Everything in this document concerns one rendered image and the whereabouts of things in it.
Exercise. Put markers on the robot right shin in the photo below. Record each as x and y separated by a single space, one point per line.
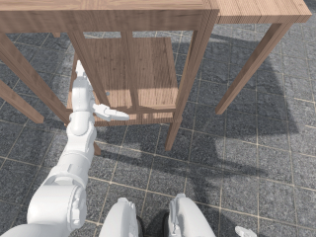
174 230

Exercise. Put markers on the robot left hand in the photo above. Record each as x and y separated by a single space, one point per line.
81 98

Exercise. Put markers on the left robot upper arm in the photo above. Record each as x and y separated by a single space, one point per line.
56 211

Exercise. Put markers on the robot left forearm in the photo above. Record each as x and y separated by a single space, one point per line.
76 159

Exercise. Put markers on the robot left thigh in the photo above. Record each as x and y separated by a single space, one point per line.
120 218

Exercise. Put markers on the chair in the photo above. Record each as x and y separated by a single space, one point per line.
139 73

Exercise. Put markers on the robot right hand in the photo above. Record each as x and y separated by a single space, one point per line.
243 232

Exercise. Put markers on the table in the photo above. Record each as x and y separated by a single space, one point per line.
282 14

